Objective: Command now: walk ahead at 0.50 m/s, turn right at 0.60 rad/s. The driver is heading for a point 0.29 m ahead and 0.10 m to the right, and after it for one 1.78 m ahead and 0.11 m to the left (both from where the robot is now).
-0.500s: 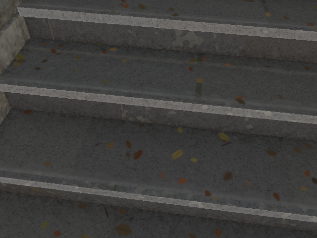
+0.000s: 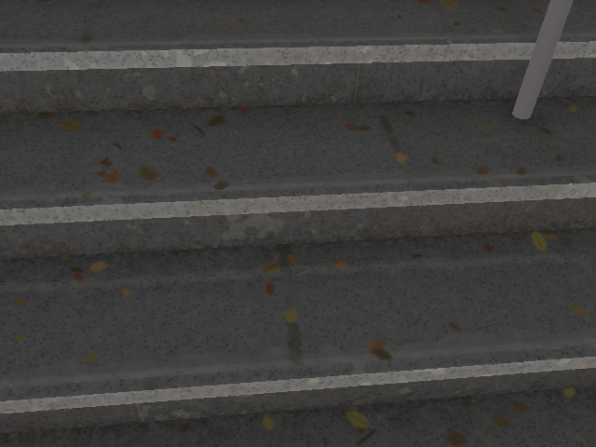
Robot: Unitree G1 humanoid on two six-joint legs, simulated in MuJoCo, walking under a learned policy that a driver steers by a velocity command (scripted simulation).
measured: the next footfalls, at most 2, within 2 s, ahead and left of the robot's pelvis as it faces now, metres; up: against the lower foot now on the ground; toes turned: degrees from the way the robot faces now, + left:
left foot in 0.28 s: +0.33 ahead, +0.17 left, +0.16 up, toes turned -12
right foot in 0.76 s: +0.34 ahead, -0.08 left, +0.16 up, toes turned -27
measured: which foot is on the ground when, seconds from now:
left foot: up 0.00-0.26, down 0.28-1.00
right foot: down 0.00-0.30, up 0.32-0.74, down 0.76-1.00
